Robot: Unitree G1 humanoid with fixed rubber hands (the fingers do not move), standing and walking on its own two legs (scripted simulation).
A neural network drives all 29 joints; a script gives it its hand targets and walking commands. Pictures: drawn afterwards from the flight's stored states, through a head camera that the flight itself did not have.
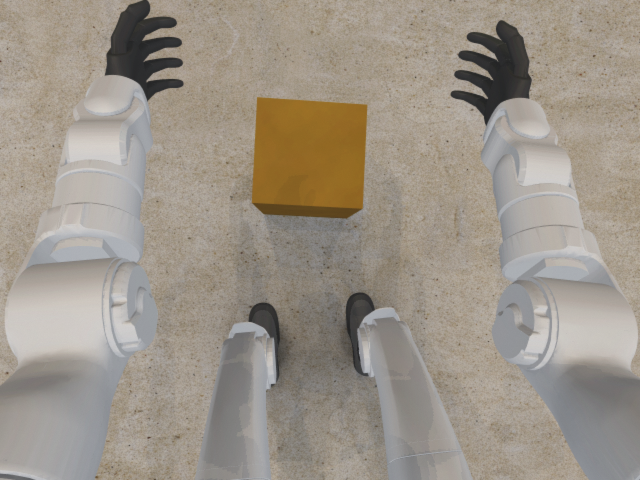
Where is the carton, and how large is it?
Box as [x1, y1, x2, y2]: [252, 97, 366, 218]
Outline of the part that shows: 257,97 252,203 263,213 346,218 362,208 366,105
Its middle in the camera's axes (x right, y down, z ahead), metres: -0.03 -0.17 +0.86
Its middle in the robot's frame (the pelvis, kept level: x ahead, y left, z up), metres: +0.52 -0.03 -0.53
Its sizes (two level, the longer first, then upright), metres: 0.210 0.200 0.250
